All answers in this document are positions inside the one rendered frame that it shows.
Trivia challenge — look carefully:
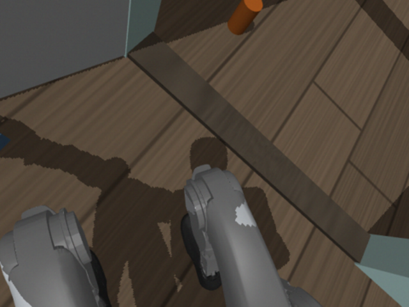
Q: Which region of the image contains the left robot foot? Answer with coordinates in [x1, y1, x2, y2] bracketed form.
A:
[90, 250, 112, 307]

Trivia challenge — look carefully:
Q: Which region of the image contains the right robot hand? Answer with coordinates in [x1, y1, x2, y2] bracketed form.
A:
[280, 278, 322, 307]

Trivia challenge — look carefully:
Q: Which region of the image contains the right robot foot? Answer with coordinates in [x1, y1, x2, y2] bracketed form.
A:
[180, 213, 222, 290]

